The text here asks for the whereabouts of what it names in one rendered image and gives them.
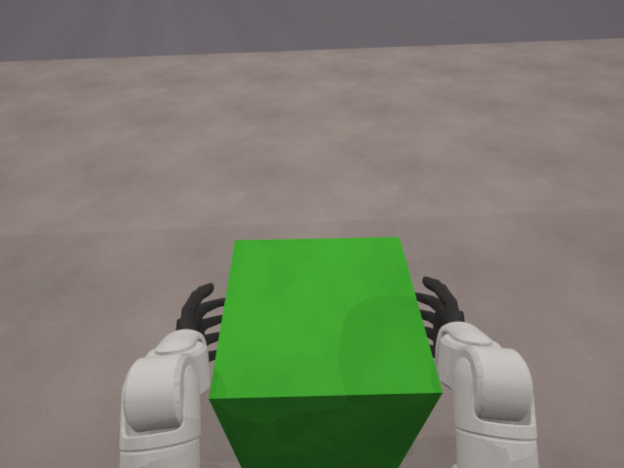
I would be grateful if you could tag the carton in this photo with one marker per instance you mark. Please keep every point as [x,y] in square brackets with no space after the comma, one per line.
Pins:
[322,359]

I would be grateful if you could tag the robot left forearm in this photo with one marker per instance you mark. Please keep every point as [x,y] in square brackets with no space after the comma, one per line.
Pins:
[160,418]

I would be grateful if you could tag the robot right forearm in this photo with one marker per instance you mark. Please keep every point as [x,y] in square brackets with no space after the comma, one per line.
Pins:
[493,402]

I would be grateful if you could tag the robot left hand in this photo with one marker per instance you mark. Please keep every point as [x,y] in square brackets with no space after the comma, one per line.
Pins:
[192,314]

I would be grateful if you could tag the robot right hand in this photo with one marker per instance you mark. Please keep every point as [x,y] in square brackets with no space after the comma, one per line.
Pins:
[445,306]

